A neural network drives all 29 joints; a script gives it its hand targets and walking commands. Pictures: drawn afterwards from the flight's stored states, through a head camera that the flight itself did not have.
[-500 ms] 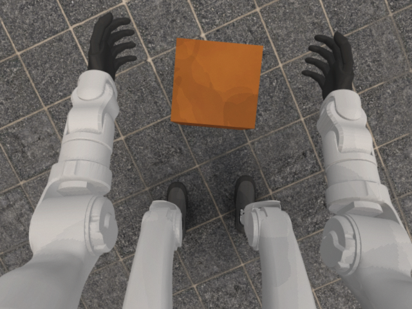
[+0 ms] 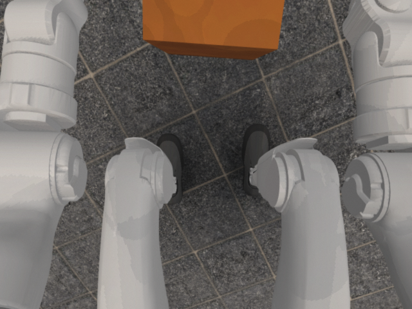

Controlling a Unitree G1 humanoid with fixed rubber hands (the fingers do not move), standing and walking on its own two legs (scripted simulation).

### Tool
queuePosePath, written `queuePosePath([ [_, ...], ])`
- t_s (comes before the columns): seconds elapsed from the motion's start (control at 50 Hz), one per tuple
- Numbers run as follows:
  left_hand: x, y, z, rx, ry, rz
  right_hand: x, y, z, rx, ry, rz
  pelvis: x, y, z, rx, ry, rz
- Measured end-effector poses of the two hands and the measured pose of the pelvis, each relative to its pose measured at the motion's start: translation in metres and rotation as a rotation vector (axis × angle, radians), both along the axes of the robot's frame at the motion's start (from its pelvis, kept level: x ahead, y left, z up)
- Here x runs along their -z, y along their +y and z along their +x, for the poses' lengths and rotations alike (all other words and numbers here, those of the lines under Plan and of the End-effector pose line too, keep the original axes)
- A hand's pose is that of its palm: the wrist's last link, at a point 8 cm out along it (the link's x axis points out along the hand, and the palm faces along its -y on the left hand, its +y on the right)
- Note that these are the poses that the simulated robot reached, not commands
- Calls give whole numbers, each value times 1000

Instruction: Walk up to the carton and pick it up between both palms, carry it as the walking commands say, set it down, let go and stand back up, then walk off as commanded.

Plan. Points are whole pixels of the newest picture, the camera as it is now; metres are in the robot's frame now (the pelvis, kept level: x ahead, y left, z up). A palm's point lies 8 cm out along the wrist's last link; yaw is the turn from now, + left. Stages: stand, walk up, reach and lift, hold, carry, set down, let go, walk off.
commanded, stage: reach and lift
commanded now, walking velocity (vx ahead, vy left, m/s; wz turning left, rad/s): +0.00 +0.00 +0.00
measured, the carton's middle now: out of the picture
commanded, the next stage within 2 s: none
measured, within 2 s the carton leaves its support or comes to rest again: neither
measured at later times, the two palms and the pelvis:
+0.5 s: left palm out of the picture +0.55 +0.19 -0.29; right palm out of the picture +0.56 -0.19 -0.28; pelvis +0.01 +0.01 -0.08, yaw -1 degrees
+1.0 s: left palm out of the picture +0.56 +0.17 -0.29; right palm out of the picture +0.56 -0.19 -0.28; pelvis +0.01 +0.01 -0.09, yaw -1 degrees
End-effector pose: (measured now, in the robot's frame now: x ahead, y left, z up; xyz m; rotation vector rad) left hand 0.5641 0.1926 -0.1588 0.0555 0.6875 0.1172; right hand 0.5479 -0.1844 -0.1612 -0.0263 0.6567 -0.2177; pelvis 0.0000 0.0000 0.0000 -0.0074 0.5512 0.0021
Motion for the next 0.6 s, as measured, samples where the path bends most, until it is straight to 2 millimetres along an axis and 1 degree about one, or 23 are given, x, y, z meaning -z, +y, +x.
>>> queuePosePath([
  [0.06,15,4,-5,-15,35,-5,14,2,-1,2,43,6,10,2,-2,1,-6,-2],
  [0.14,37,5,-7,-11,33,0,38,5,-4,0,58,12,23,4,-3,1,1,-6],
  [0.24,68,2,-7,15,39,8,69,5,-7,4,65,6,43,6,-2,3,21,-11],
  [0.28,79,0,-7,21,43,9,79,3,-5,2,80,-8,51,7,-1,3,28,-13],
  [0.38,103,-5,-7,30,53,7,88,-8,7,8,46,-37,66,8,2,4,38,-16],
  [0.48,126,-5,-10,30,76,9,113,-6,6,-22,100,-35,78,8,5,5,52,-15],
  [0.54,133,-6,-9,32,71,13,117,-6,11,-16,85,-28,83,8,6,5,56,-15],
  [0.6,133,-8,-7,32,64,14,116,-7,14,-12,71,-21,86,8,7,5,50,-14],
])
